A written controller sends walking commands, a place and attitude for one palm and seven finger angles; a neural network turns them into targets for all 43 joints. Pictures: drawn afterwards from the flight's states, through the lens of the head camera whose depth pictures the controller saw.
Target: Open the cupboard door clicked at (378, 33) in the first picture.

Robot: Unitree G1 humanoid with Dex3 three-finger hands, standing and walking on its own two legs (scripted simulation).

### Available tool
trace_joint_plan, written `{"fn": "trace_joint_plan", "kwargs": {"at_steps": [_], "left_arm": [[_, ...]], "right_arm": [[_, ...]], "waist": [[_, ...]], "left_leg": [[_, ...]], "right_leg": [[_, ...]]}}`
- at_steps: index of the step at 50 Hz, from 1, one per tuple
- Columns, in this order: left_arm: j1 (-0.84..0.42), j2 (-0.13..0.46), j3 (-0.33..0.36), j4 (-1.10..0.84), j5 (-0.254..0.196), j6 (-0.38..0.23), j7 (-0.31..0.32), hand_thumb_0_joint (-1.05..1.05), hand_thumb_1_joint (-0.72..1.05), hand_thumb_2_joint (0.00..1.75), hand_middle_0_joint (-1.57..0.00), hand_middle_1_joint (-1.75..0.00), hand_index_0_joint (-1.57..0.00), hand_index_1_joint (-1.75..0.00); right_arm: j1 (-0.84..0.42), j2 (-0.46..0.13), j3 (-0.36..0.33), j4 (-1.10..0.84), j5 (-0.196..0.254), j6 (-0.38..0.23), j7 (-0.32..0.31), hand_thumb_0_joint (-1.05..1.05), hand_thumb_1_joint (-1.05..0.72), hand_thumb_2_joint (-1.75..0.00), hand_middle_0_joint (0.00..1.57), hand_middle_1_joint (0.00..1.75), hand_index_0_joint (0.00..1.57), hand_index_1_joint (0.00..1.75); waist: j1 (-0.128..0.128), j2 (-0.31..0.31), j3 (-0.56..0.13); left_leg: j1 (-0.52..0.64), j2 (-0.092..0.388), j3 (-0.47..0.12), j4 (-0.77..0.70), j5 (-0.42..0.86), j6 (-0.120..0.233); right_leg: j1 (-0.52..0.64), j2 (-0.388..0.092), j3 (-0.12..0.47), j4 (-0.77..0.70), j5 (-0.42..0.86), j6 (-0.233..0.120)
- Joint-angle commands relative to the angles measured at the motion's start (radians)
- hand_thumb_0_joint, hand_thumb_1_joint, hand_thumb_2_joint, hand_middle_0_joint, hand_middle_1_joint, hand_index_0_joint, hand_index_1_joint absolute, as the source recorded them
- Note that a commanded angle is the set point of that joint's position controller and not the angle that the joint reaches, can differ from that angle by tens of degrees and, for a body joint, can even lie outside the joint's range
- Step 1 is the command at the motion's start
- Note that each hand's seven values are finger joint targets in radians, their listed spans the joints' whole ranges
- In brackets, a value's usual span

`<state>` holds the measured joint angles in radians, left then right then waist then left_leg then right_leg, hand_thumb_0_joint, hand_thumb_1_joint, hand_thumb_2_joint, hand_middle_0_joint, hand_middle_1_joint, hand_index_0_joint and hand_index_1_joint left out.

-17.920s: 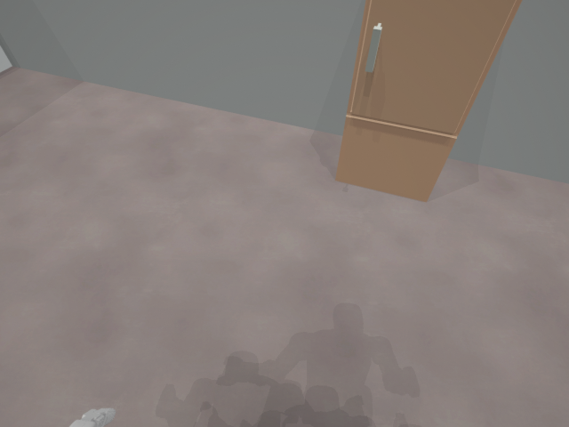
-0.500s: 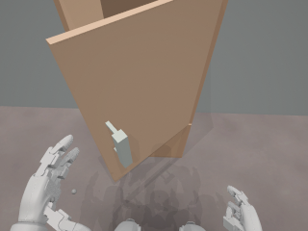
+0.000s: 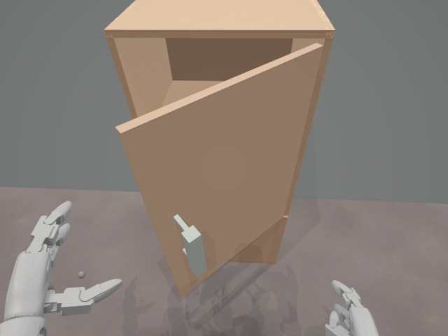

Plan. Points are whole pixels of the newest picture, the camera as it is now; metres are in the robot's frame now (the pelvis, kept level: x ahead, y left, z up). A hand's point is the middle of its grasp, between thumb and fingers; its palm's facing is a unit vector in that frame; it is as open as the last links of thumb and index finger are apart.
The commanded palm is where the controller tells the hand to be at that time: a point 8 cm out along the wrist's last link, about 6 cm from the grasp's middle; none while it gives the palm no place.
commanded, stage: draw the hand back to the body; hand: left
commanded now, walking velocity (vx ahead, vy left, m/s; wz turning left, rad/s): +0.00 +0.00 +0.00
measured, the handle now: (188, 245) +0.31 +0.11 -0.03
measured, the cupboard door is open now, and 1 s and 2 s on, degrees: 43 43 43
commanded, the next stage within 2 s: step back with the hand held close in 0.74 s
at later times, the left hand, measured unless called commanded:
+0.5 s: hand (43, 226) +0.20 +0.26 +0.18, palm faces +0.46 -0.79 -0.40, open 7.9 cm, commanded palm +0.15 +0.29 +0.19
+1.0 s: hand (43, 229) +0.20 +0.25 +0.19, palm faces +0.44 -0.78 -0.44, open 7.4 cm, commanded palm +0.14 +0.28 +0.19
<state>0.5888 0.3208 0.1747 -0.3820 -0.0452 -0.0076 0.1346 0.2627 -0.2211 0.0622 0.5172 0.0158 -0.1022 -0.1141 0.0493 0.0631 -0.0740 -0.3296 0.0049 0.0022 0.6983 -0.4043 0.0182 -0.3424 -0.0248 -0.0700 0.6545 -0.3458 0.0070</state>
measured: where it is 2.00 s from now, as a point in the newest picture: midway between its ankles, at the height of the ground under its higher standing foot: outside the picture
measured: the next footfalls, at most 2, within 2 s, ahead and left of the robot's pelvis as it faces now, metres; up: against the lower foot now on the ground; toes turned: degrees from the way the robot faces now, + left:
none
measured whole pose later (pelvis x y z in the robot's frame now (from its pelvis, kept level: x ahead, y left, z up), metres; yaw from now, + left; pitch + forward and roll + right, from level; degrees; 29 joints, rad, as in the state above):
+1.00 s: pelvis -0.01 -0.01 +0.02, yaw -1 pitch -2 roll -1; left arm 0.45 0.35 0.40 -0.37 -0.05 -0.14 0.11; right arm 0.17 -0.23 0.03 0.62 -0.01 -0.08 -0.07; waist 0.04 0.07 0.02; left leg -0.14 0.03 0.02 0.42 -0.25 0.00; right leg -0.14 0.01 -0.06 0.34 -0.17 -0.01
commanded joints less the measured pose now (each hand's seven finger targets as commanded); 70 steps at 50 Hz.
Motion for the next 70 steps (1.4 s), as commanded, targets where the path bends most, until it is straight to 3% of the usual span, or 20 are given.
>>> {"fn": "trace_joint_plan", "kwargs": {"at_steps": [1, 7, 9, 13, 18, 21, 29, 37, 41, 43, 44, 45, 46, 47, 49, 52, 57, 59, 64, 70], "left_arm": [[-0.085, 0.142, 0.124, -0.214, 0.008, -0.074, 0.019, 0.00, 0.31, 0.64, -0.18, -0.30, -0.18, -0.30], [-0.122, 0.169, 0.191, -0.233, 0.004, -0.091, 0.011, 0.00, 0.51, 0.74, -0.19, -0.30, -0.19, -0.30], [-0.126, 0.182, 0.218, -0.210, 0.002, -0.096, 0.010, 0.00, 0.58, 0.76, -0.19, -0.30, -0.19, -0.30], [-0.173, 0.197, 0.256, -0.254, 0.001, -0.110, 0.007, 0.00, 0.73, 0.82, -0.19, -0.30, -0.19, -0.30], [-0.220, 0.220, 0.305, -0.250, -0.008, -0.122, 0.005, 0.00, 0.90, 0.90, -0.20, -0.30, -0.20, -0.30], [-0.171, 0.165, 0.266, -0.173, -0.014, -0.117, -0.008, 0.00, 0.90, 0.90, -0.20, -0.30, -0.20, -0.30], [-0.221, 0.220, 0.297, -0.232, -0.005, -0.131, -0.004, 0.00, 0.90, 0.90, -0.20, -0.30, -0.20, -0.30], [-0.220, 0.192, 0.279, -0.197, -0.006, -0.139, -0.004, 0.00, 0.90, 0.90, -0.20, -0.30, -0.20, -0.30], [-0.213, 0.192, 0.282, -0.191, -0.006, -0.143, -0.006, 0.00, 0.90, 0.90, -0.20, -0.30, -0.20, -0.30], [-0.301, 0.214, 0.282, -0.250, -0.005, -0.154, -0.004, 0.00, 0.90, 0.90, -0.20, -0.30, -0.20, -0.30], [-0.479, 0.376, 0.441, -0.277, 0.015, -0.206, 0.012, 0.00, 0.90, 0.90, -0.20, -0.30, -0.20, -0.30], [-0.282, 0.257, 0.362, -0.157, 0.007, -0.199, -0.002, 0.00, 0.90, 0.90, -0.20, -0.30, -0.20, -0.30], [-0.174, 0.217, 0.331, -0.121, 0.004, -0.191, -0.012, 0.00, 0.90, 0.90, -0.20, -0.30, -0.20, -0.30], [-0.143, 0.200, 0.308, -0.148, 0.003, -0.193, -0.017, 0.00, 0.90, 0.90, -0.20, -0.30, -0.20, -0.30], [-0.120, 0.203, 0.308, -0.194, 0.003, -0.199, -0.014, 0.00, 0.90, 0.90, -0.20, -0.30, -0.20, -0.30], [-0.066, 0.239, 0.344, -0.231, -0.002, -0.198, -0.003, 0.00, 0.90, 0.90, -0.20, -0.30, -0.20, -0.30], [-0.054, 0.270, 0.374, -0.266, -0.005, -0.200, 0.011, 0.00, 0.90, 0.90, -0.20, -0.30, -0.20, -0.30], [-0.059, 0.283, 0.381, -0.284, -0.003, -0.204, 0.015, 0.00, 0.90, 0.90, -0.20, -0.30, -0.20, -0.30], [-0.052, 0.276, 0.375, -0.315, 0.007, -0.211, 0.022, 0.00, 0.90, 0.90, -0.20, -0.30, -0.20, -0.30], [-0.067, 0.256, 0.382, -0.314, 0.031, -0.230, 0.029, 0.00, 0.90, 0.90, -0.20, -0.30, -0.20, -0.30]], "right_arm": [[-0.125, -0.103, -0.044, -0.133, -0.004, -0.074, -0.006, 0.00, -0.90, -0.90, 0.20, 0.30, 0.20, 0.30], [-0.151, -0.102, -0.048, -0.097, -0.011, -0.085, 0.009, 0.00, -0.90, -0.90, 0.20, 0.30, 0.20, 0.30], [-0.163, -0.104, -0.052, -0.086, -0.013, -0.085, 0.013, 0.00, -0.90, -0.90, 0.20, 0.30, 0.20, 0.30], [-0.166, -0.103, -0.056, -0.069, -0.017, -0.087, 0.021, 0.00, -0.90, -0.90, 0.20, 0.30, 0.20, 0.30], [-0.178, -0.104, -0.065, -0.054, -0.018, -0.085, 0.027, 0.00, -0.90, -0.90, 0.20, 0.30, 0.20, 0.30], [-0.183, -0.106, -0.070, -0.048, -0.018, -0.073, 0.033, 0.00, -0.90, -0.90, 0.20, 0.30, 0.20, 0.30], [-0.204, -0.106, -0.077, -0.044, -0.022, -0.070, 0.028, 0.00, -0.90, -0.90, 0.20, 0.30, 0.20, 0.30], [-0.207, -0.099, -0.078, -0.030, -0.020, -0.083, 0.024, 0.00, -0.90, -0.90, 0.20, 0.30, 0.20, 0.30], [-0.206, -0.101, -0.081, -0.025, -0.023, -0.088, 0.025, 0.00, -0.90, -0.90, 0.20, 0.30, 0.20, 0.30], [-0.216, -0.103, -0.080, -0.026, -0.025, -0.093, 0.025, 0.00, -0.90, -0.90, 0.20, 0.30, 0.20, 0.30], [-0.201, -0.103, -0.058, -0.066, -0.008, -0.072, 0.026, 0.00, -0.90, -0.90, 0.20, 0.30, 0.20, 0.30], [-0.198, -0.109, -0.078, -0.043, -0.016, -0.054, 0.021, 0.00, -0.90, -0.90, 0.20, 0.30, 0.20, 0.30], [-0.196, -0.123, -0.087, -0.052, -0.019, -0.037, 0.028, 0.00, -0.90, -0.90, 0.20, 0.30, 0.20, 0.30], [-0.202, -0.126, -0.090, -0.059, -0.022, -0.023, 0.031, 0.00, -0.90, -0.90, 0.20, 0.30, 0.20, 0.30], [-0.200, -0.133, -0.095, -0.067, -0.023, -0.004, 0.031, 0.00, -0.90, -0.90, 0.20, 0.30, 0.20, 0.30], [-0.194, -0.132, -0.105, -0.087, -0.018, 0.021, 0.026, 0.00, -0.90, -0.90, 0.20, 0.30, 0.20, 0.30], [-0.196, -0.127, -0.114, -0.110, -0.009, 0.047, 0.017, 0.00, -0.90, -0.90, 0.20, 0.30, 0.20, 0.30], [-0.205, -0.131, -0.115, -0.113, -0.010, 0.049, 0.014, 0.00, -0.90, -0.90, 0.20, 0.30, 0.20, 0.30], [-0.198, -0.140, -0.118, -0.125, -0.008, 0.041, 0.015, 0.00, -0.90, -0.90, 0.20, 0.30, 0.20, 0.30], [-0.183, -0.147, -0.114, -0.139, -0.010, 0.018, 0.019, 0.00, -0.90, -0.90, 0.20, 0.30, 0.20, 0.30]], "waist": [[-0.003, -0.014, -0.008], [0.010, 0.009, 0.001], [0.015, -0.047, 0.012], [0.017, 0.045, -0.005], [0.018, 0.020, 0.001], [0.017, -0.029, 0.042], [0.024, 0.017, 0.005], [0.018, 0.000, 0.055], [0.021, 0.002, 0.044], [0.018, -0.007, 0.015], [-0.025, 0.039, 0.138], [-0.028, -0.065, 0.105], [-0.027, -0.094, 0.071], [-0.031, -0.078, 0.048], [-0.034, -0.022, -0.007], [-0.036, -0.037, -0.086], [-0.037, -0.048, -0.090], [-0.035, -0.017, -0.086], [-0.033, 0.026, -0.061], [-0.036, 0.042, 0.016]], "left_leg": [[0.059, 0.011, -0.019, -0.205, 0.307, -0.004], [0.131, 0.017, -0.008, -0.269, 0.401, -0.011], [0.134, 0.019, -0.008, -0.286, 0.400, -0.009], [0.182, 0.018, 0.005, -0.303, 0.460, -0.011], [0.211, 0.018, 0.013, -0.321, 0.466, -0.010], [0.203, 0.021, 0.019, -0.335, 0.439, -0.006], [0.226, 0.009, 0.025, -0.347, 0.405, -0.002], [0.236, 0.008, 0.029, -0.363, 0.345, 0.000], [0.240, 0.006, 0.031, -0.366, 0.350, 0.002], [0.251, 0.002, 0.027, -0.365, 0.347, 0.005], [0.156, 0.009, 0.013, -0.349, 0.248, 0.011], [0.150, 0.016, -0.003, -0.317, 0.259, 0.014], [0.176, 0.013, 0.009, -0.301, 0.279, 0.015], [0.177, 0.015, 0.015, -0.296, 0.296, 0.014], [0.163, 0.019, 0.011, -0.306, 0.358, 0.008], [0.170, 0.032, 0.011, -0.304, 0.457, 0.003], [0.127, 0.041, 0.007, -0.303, 0.471, 0.001], [0.103, 0.044, -0.002, -0.310, 0.460, 0.003], [-0.008, 0.063, -0.023, -0.345, 0.322, 0.021], [-0.328, 0.104, -0.076, -0.423, -0.117, 0.067]], "right_leg": [[0.135, 0.013, 0.001, -0.150, 0.211, -0.024], [0.220, 0.015, 0.004, -0.207, 0.287, -0.024], [0.246, 0.020, 0.004, -0.230, 0.298, -0.026], [0.270, 0.019, 0.013, -0.249, 0.342, -0.024], [0.284, 0.023, 0.017, -0.276, 0.363, -0.021], [0.279, 0.023, 0.015, -0.293, 0.352, -0.018], [0.306, 0.024, 0.026, -0.316, 0.334, -0.021], [0.271, 0.028, 0.030, -0.347, 0.272, -0.016], [0.283, 0.027, 0.032, -0.350, 0.279, -0.015], [0.293, 0.025, 0.037, -0.353, 0.282, -0.014], [0.194, -0.015, 0.108, -0.403, 0.294, -0.015], [0.181, -0.031, 0.106, -0.404, 0.308, -0.016], [0.177, -0.037, 0.109, -0.406, 0.327, -0.016], [0.177, -0.042, 0.105, -0.398, 0.349, -0.015], [0.223, -0.043, 0.082, -0.360, 0.415, -0.016], [0.256, -0.033, 0.067, -0.306, 0.504, -0.007], [0.256, -0.025, 0.067, -0.271, 0.526, -0.002], [0.257, -0.023, 0.067, -0.256, 0.509, -0.001], [0.278, -0.001, 0.068, -0.212, 0.412, 0.008], [0.388, 0.017, 0.087, -0.094, 0.268, 0.013]]}}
